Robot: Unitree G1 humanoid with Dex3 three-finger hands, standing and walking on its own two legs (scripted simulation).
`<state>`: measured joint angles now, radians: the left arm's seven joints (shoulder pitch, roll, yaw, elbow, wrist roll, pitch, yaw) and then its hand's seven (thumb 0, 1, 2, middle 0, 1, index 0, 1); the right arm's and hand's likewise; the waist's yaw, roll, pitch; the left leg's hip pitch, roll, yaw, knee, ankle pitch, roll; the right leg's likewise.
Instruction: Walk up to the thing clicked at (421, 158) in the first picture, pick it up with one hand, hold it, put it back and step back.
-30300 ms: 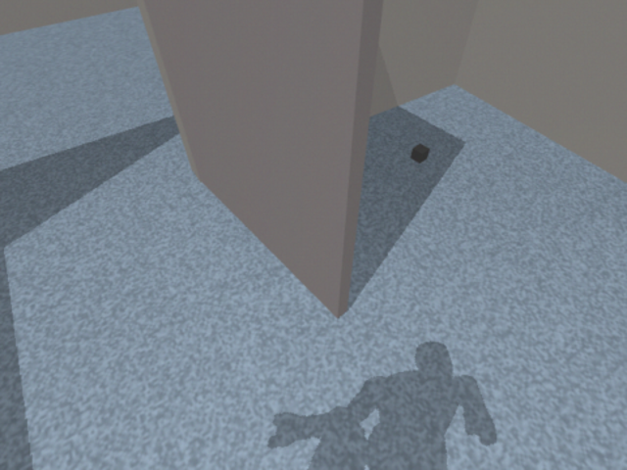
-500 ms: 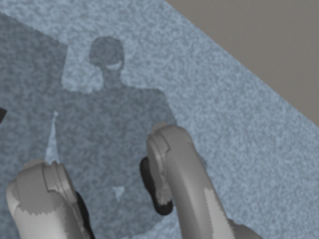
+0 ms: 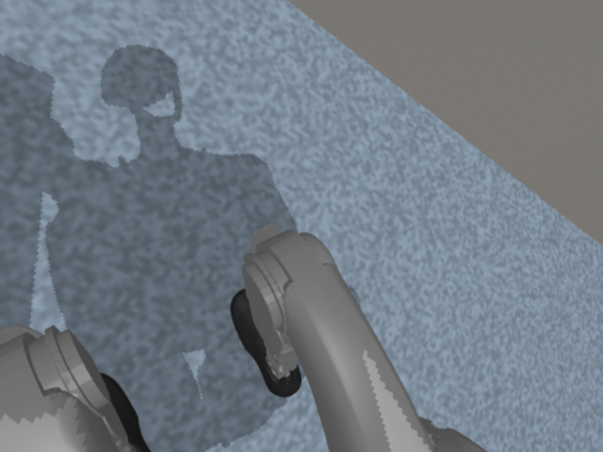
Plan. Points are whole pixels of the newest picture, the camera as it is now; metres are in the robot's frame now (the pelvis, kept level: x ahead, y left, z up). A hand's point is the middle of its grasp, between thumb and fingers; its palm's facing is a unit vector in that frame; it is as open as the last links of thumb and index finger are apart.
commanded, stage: approach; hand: left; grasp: from above
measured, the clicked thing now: out of the picture +0.45 +0.33 -0.30
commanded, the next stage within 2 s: close in in 0.50 s
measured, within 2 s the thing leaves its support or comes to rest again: neither
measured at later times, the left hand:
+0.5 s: hand out of the picture +0.44 +0.34 -0.20, palm faces -0.19 -0.37 -0.91, open 13.9 cm
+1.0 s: hand out of the picture +0.44 +0.33 -0.25, palm faces -0.19 -0.42 -0.89, open 14.3 cm
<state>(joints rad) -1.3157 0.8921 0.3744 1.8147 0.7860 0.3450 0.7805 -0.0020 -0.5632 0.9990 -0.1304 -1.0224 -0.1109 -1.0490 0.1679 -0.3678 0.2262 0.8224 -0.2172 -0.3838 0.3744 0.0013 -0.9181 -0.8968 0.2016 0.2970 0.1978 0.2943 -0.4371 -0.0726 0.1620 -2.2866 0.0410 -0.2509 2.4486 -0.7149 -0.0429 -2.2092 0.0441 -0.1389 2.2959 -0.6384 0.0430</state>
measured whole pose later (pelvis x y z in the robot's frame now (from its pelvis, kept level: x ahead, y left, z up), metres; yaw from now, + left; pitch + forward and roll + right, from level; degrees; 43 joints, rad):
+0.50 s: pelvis -0.01 +0.01 +0.00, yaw +1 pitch +29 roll -12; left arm -1.22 0.84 0.23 1.74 0.74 0.35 0.67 0.00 -0.51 0.96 -0.14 -1.01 -0.13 -1.03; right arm 0.14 -0.33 0.19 0.87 -0.18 -0.39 0.37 0.00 -0.92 -0.89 0.20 0.30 0.20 0.29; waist -0.36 -0.06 0.13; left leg -2.29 0.03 -0.23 2.45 -0.69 -0.02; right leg -2.20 0.03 -0.13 2.29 -0.63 0.05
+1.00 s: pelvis +0.00 +0.00 +0.00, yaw -1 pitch +30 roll -13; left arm -1.26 0.98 0.34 1.83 0.73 0.31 0.74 0.00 -0.59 1.05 -0.12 -0.97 -0.08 -1.02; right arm 0.17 -0.38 0.28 0.80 -0.22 -0.39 0.37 0.00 -0.91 -0.90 0.20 0.30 0.20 0.29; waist -0.43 -0.11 0.22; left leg -2.29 0.04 -0.26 2.45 -0.71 -0.03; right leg -2.19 0.05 -0.15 2.28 -0.63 0.06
